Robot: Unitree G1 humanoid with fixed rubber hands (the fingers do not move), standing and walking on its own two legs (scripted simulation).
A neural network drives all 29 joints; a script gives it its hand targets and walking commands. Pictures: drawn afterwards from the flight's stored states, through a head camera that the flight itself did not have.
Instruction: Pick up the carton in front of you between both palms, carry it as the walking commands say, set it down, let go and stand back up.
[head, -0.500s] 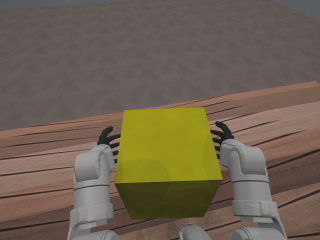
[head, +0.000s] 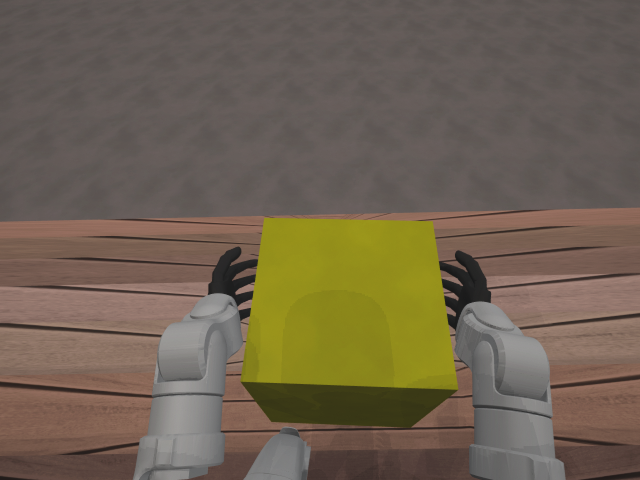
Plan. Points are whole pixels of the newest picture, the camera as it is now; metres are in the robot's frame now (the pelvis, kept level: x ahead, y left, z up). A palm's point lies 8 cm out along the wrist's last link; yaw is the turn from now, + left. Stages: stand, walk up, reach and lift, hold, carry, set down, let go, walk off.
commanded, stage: carry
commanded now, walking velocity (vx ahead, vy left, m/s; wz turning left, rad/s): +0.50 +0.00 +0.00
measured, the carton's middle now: (343, 331) +0.32 +0.04 -0.01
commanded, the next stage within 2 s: none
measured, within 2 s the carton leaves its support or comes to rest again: neither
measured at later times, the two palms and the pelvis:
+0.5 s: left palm (284, 196) +0.67 +0.20 -0.10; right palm (427, 201) +0.67 -0.10 -0.08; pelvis +0.34 +0.06 -0.15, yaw +2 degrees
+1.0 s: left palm (290, 155) +1.02 +0.27 -0.27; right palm (387, 162) +1.04 -0.03 -0.28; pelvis +0.70 +0.09 -0.37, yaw +3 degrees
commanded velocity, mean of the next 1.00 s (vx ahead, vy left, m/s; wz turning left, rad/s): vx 0.50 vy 0.00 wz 0.00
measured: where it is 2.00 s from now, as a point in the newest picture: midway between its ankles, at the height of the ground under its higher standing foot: (337, 285)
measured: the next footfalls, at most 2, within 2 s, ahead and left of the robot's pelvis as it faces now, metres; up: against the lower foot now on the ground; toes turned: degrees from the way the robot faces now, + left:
left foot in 0.12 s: +0.26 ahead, +0.07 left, -0.16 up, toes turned +2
right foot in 0.62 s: +0.61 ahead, +0.01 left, -0.31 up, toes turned +6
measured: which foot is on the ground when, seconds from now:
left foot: up 0.00-0.10, down 0.12-0.60, up 0.62-0.98, down 1.00-1.00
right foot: down 0.00-0.14, up 0.16-0.60, down 0.62-1.00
